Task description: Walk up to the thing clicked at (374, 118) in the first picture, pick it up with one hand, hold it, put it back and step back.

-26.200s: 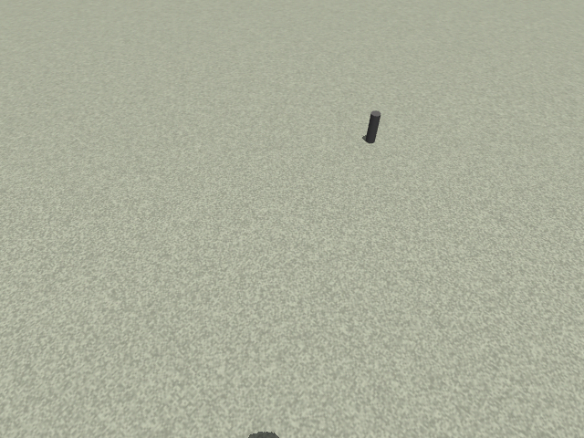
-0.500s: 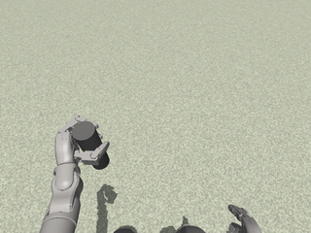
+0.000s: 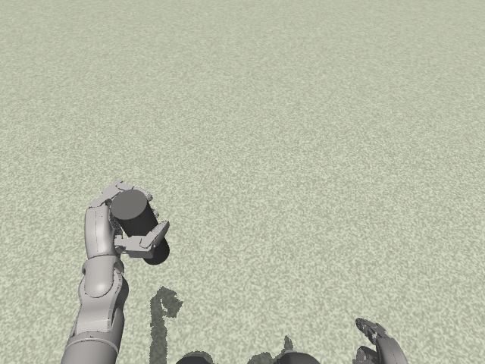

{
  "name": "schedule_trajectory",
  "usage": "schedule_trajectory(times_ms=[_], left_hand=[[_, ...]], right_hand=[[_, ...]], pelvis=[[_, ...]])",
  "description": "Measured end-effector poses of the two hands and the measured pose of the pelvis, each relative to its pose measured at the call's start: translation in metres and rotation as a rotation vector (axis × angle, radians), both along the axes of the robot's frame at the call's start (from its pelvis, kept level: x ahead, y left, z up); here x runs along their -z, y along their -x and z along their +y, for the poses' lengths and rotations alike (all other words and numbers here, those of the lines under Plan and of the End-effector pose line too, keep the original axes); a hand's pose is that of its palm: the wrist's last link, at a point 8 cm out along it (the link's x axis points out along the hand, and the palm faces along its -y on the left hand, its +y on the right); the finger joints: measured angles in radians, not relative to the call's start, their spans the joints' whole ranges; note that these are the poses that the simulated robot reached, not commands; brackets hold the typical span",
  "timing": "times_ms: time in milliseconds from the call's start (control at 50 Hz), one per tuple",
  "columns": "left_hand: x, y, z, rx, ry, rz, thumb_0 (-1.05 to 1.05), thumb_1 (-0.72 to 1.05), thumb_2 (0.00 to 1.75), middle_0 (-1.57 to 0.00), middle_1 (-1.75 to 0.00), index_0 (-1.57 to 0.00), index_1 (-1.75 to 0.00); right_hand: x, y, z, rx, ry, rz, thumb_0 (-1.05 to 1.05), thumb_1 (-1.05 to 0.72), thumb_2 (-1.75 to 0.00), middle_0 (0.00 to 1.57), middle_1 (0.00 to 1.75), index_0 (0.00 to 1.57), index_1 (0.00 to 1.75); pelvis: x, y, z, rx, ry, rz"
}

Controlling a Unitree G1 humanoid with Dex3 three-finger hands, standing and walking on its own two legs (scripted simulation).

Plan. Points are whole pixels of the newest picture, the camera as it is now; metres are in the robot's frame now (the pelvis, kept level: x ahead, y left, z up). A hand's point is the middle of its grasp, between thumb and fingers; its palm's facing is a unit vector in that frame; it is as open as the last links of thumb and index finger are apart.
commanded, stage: crouch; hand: left
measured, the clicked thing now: (144, 231) +0.32 +0.17 +0.01
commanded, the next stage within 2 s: lower in 1.74 s
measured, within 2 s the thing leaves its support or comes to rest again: neither
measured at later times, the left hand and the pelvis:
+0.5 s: hand (154, 243) +0.37 +0.20 -0.14, palm faces +0.27 -0.96 -0.05, open 8.0 cm; pelvis -0.04 +0.00 -0.13, yaw -1 degrees
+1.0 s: hand (162, 267) +0.41 +0.23 -0.37, palm faces +0.31 -0.95 -0.06, open 8.0 cm; pelvis -0.09 +0.01 -0.32, yaw -3 degrees
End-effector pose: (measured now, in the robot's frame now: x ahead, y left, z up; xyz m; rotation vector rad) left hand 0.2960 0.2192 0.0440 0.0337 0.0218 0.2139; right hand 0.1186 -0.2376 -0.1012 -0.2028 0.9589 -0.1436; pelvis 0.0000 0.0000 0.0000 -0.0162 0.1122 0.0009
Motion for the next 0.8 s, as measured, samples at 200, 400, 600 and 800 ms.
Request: schedule_trajectory(times_ms=[200,400,600,800], left_hand=[[0.038,-0.005,0.004,-0.019,0.011,0.030,0.00,-0.26,1.12,-0.88,-1.18,-0.90,-1.21],[0.131,-0.027,0.016,-0.042,-0.006,-0.011,0.00,-0.26,1.12,-0.88,-1.17,-0.90,-1.21],[0.232,-0.053,0.031,-0.073,-0.015,-0.011,0.01,-0.25,1.13,-0.87,-1.18,-0.89,-1.22],[0.325,-0.064,0.045,-0.086,-0.014,0.012,0.01,-0.25,1.13,-0.87,-1.19,-0.89,-1.22]], right_hand=[[0.015,0.008,-0.003,-0.017,0.013,0.035,0.01,-0.90,-0.90,0.20,0.30,0.21,0.30],[0.089,0.037,-0.018,-0.044,0.049,0.141,0.01,-0.89,-0.90,0.20,0.29,0.21,0.30],[0.188,0.070,-0.021,-0.050,0.043,0.263,0.01,-0.90,-0.90,0.20,0.29,0.20,0.30],[0.263,0.111,-0.021,-0.061,0.064,0.365,0.01,-0.91,-0.90,0.20,0.29,0.21,0.30]], pelvis=[[0.015,0.009,0.001,-0.001,0.001,0.065],[0.086,0.029,0.000,0.003,0.008,0.267],[0.175,0.048,0.002,0.012,0.018,0.414],[0.251,0.070,0.006,0.019,0.034,0.478]])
